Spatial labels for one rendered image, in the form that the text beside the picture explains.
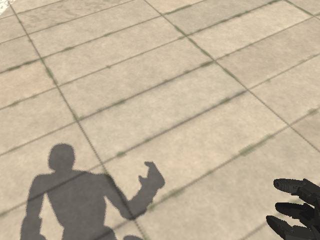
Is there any robot right hand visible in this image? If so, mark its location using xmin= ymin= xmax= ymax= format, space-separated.
xmin=266 ymin=178 xmax=320 ymax=240

